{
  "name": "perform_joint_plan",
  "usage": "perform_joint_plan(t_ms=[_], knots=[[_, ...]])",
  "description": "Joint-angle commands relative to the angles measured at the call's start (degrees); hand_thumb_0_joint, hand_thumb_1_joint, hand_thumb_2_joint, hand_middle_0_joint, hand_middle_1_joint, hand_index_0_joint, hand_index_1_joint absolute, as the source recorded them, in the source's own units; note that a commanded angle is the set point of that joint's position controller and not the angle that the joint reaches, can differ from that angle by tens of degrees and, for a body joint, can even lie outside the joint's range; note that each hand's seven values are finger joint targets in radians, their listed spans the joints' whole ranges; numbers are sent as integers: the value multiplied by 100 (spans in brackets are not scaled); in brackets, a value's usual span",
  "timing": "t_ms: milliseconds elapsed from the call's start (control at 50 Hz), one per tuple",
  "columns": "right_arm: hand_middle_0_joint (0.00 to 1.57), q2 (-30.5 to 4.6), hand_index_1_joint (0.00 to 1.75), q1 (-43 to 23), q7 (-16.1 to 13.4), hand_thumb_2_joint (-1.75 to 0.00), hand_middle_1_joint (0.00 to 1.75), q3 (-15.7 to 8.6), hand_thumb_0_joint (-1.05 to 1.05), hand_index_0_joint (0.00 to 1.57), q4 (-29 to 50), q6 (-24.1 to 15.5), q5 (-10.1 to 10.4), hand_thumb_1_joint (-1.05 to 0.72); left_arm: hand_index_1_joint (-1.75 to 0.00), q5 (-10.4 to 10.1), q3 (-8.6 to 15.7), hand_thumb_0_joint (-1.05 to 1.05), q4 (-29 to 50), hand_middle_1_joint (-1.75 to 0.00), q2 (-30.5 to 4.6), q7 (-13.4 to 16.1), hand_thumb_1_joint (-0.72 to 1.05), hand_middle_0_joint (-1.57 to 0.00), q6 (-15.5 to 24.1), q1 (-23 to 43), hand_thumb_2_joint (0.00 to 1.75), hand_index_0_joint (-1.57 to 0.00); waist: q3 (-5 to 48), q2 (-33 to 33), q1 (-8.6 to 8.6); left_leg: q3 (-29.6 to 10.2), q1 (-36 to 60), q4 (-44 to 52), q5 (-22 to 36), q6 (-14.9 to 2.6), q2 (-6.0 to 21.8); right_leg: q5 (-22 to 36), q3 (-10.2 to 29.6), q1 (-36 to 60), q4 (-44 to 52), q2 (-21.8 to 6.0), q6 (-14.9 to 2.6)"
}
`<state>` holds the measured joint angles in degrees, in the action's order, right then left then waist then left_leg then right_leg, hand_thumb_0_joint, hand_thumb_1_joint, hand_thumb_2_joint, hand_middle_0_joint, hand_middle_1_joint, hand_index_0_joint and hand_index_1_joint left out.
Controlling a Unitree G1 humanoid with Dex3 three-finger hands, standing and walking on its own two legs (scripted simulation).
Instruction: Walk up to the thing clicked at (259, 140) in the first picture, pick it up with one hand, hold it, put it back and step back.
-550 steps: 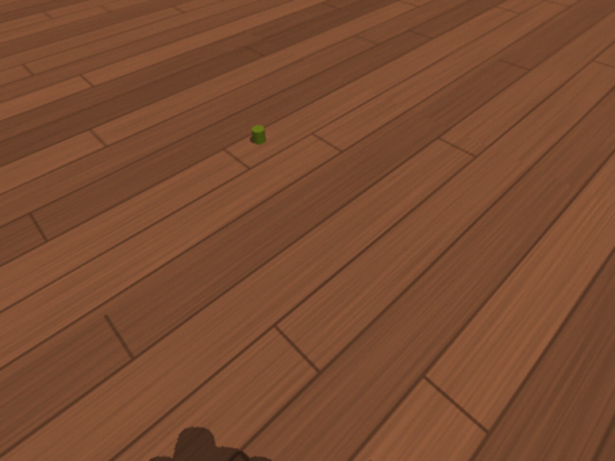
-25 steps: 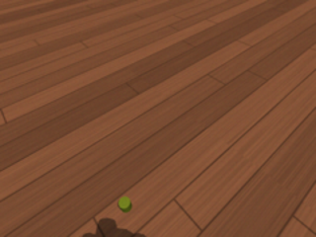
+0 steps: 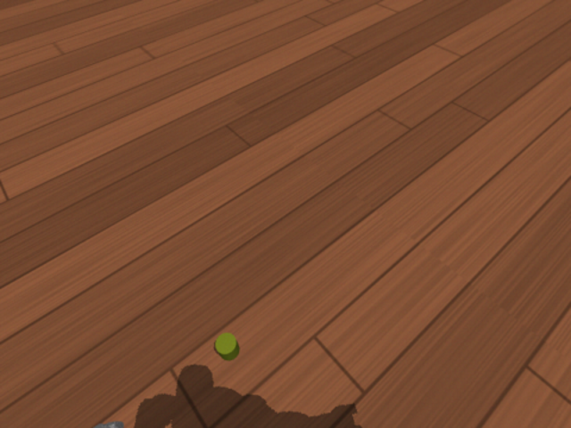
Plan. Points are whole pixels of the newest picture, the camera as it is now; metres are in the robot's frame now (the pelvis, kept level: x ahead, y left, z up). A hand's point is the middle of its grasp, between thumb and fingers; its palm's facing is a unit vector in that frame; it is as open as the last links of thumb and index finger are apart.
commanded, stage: walk up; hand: left
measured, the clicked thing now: (227, 346) +0.44 +0.25 -0.74
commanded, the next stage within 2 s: none
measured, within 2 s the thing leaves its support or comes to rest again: neither
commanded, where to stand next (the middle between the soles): +0.04 +0.02 m, yaw +0 degrees
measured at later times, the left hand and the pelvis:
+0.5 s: hand out of the picture +0.02 +0.32 -0.18, palm faces -0.10 -0.93 -0.36, open 7.4 cm; pelvis -0.09 +0.06 -0.01, yaw -4 degrees
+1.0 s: hand out of the picture -0.08 +0.30 -0.16, palm faces -0.02 -0.92 -0.39, open 7.4 cm; pelvis -0.22 +0.04 -0.03, yaw -1 degrees
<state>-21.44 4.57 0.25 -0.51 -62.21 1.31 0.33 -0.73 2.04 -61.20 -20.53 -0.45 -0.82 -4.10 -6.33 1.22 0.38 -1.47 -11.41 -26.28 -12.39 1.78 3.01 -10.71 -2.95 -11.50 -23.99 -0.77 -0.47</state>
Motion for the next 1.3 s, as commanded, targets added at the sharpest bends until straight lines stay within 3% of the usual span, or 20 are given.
perform_joint_plan(t_ms=[0, 140, 180, 220, 280, 420, 560, 620, 660, 740, 860, 920, 940, 980, 1000, 1060, 1160, 1220, 1260, 1280], knots=[[20, -1130, 30, 300, -52, -90, 30, -382, 0, 20, 522, 109, -11, -90, -30, 137, 485, 0, 772, -30, -1716, 163, 90, -20, 0, 372, 90, -20, 1012, -1310, -10, 74, -251, -2387, -1604, -328, -495, 2488, 1661, -107, 389, -1964, -1356], [20, -1114, 30, 983, -72, -90, 30, -549, 0, 20, 719, 54, -163, -90, -30, 165, 392, 0, 1312, -30, -1495, 207, 90, -20, -181, 542, 90, -20, 954, -803, -272, 167, -191, -124, 97, -298, -299, 1768, 949, -175, -1180, -1178, -729], [20, -1762, 30, 698, -99, -90, 30, -701, 0, 20, 912, -20, -392, -90, -30, 46, 293, 0, 1419, -30, -895, 205, 90, -20, -286, 106, 90, -20, 932, 1135, 34, -1941, 495, 623, 2799, -691, 1212, -1776, 572, -1438, -2687, 320, -216], [20, -2135, 30, 458, -91, -90, 30, -798, 0, 20, 1180, -29, -271, -90, -30, 148, 405, 0, 1341, -30, -1241, 333, 90, -20, -347, 308, 90, -20, 1057, 1053, -247, -2599, -81, 675, 3120, -1443, 1859, -2858, 1580, -1334, -4128, 747, -103], [20, -1500, 30, -51, -229, -90, 30, -653, 0, 20, 1368, -58, -284, -90, -30, 82, 385, 0, 1226, -30, -1226, 307, 90, -20, -341, -267, 90, -20, 820, 705, 203, -1161, 571, 51, 3289, -1040, 1040, -1795, 1587, -1995, -4734, 675, -57], [20, -1438, 30, 586, -328, -90, 30, -684, 0, 20, 1495, -66, -160, -90, -30, 182, 456, 0, 1650, -30, -1175, 238, 90, -20, -253, -263, 90, -20, 944, 513, -220, -1230, 1503, -267, 3693, -1565, 1380, -1972, 1253, -1886, -3838, 516, 281], [20, -1603, 30, 220, -245, -90, 30, -672, 0, 20, 1809, 25, -157, -90, -30, 210, 526, 0, 1541, -30, -1088, 128, 90, -20, -173, -898, 90, -20, 1191, 801, -54, -1000, 423, -445, 2084, -1320, 1302, -1250, 474, -340, -1384, 191, 73], [20, -1385, 30, -35, -186, -90, 30, -609, 0, 20, 1896, 86, -92, -90, -30, 321, 636, 0, 1435, -30, -1356, 107, 90, -20, -112, -1289, 90, -20, 970, 119, 215, -607, -887, -1095, 570, -659, 750, -157, 1166, 369, -86, -391, -383], [20, -1148, 30, -173, -273, -90, 30, -582, 0, 20, 1936, 113, -35, -90, -30, 326, 792, 0, 1799, -30, -2181, 85, 90, -20, -79, -684, 90, -20, 435, -1785, 364, -325, -1346, -3702, -2544, -144, -791, 749, 3524, -994, 663, -2271, -1829], [20, -1185, 30, 474, -289, -90, 30, -499, 0, 20, 1664, 26, 39, -90, -30, 278, 629, 0, 2097, -30, -1421, 193, 90, -20, -60, -70, 90, -20, 553, -929, -52, -718, -1563, -4382, -1766, -102, -909, 2371, 1639, -309, -265, -1224, -1209], [20, -1051, 30, 496, -287, -90, 30, -461, 0, 20, 1866, -98, -133, -90, -30, 322, 608, 0, 2251, -30, -1326, 261, 90, -20, -145, -643, 90, -20, 954, -1201, 316, -165, -1549, -1756, -1780, -68, -491, 3087, 1495, 1202, -955, -1244, -1138], [20, -1048, 30, 1104, -268, -90, 30, -528, 0, 20, 1643, -149, -182, -90, -30, 193, 584, 0, 2364, -30, -1414, 180, 90, -20, -258, -384, 90, -20, 1215, -979, -31, 377, -431, 406, 34, -154, -533, 2391, 1272, 786, -1619, -1021, -826], [20, -1289, 30, 968, -263, -90, 30, -614, 0, 20, 1667, -162, -234, -90, -30, 189, 511, 0, 2387, -30, -1263, 153, 90, -20, -285, -457, 90, -20, 1175, -577, 43, -394, 127, 389, 767, -357, -68, 1388, 1228, -133, -1721, -775, -536], [20, -2295, 30, 690, -204, -90, 30, -806, 0, 20, 1883, -140, -228, -90, -30, 171, 572, 0, 2463, -30, -1284, 202, 90, -20, -279, -21, 90, -20, 1042, 1285, -300, -3017, -365, 651, 2099, -1938, 2212, -2636, 788, -1220, -3790, 476, -31], [20, -2141, 30, 611, -227, -90, 30, -828, 0, 20, 1867, -165, -256, -90, -30, 245, 617, 0, 2374, -30, -1358, 231, 90, -20, -308, 28, 90, -20, 863, 819, -267, -2899, -650, 612, 2005, -2067, 2218, -2656, 1409, -1203, -4656, 519, -36], [20, -1507, 30, 205, -293, -90, 30, -609, 0, 20, 1925, -191, -256, -90, -30, 128, 643, 0, 2011, -30, -1292, 175, 90, -20, -263, -603, 90, -20, 651, 426, 184, -1286, -389, 134, 2078, -1442, 1276, -1945, 1418, -1465, -4973, 522, -45], [20, -1467, 30, 483, -165, -90, 30, -610, 0, 20, 1876, -195, -328, -90, -30, 190, 529, 0, 1834, -30, -1162, -5, 90, -20, -35, -558, 90, -20, 732, 985, -236, -1074, 172, 283, -678, -1368, 884, -2014, 658, -964, -2119, 232, 163], [20, -1556, 30, 291, -93, -90, 30, -602, 0, 20, 1859, -72, -278, -90, -30, 188, 522, 0, 1287, -30, -1029, 64, 90, -20, 155, -1216, 90, -20, 870, 973, 128, -727, -313, -394, -449, -1144, 739, -1014, 165, 333, 238, 308, -32], [20, -939, 30, 526, -69, -90, 30, -407, 0, 20, 1896, -38, -171, -90, -30, 345, 669, 0, 1184, -30, -1576, 131, 90, -20, 281, -1242, 90, -20, 685, -525, 51, -374, -1923, -1713, -1179, -462, 20, -1486, 2253, 1134, 728, -682, -379], [20, -1000, 30, 224, -134, -90, 30, -448, 0, 20, 1933, -34, -134, -90, -30, 331, 756, 0, 1398, -30, -2129, 128, 90, -20, 267, -802, 90, -20, 533, -1168, 252, -532, -1593, -2206, -2118, -213, -317, -2291, 3511, -472, 966, -1930, -1191]])
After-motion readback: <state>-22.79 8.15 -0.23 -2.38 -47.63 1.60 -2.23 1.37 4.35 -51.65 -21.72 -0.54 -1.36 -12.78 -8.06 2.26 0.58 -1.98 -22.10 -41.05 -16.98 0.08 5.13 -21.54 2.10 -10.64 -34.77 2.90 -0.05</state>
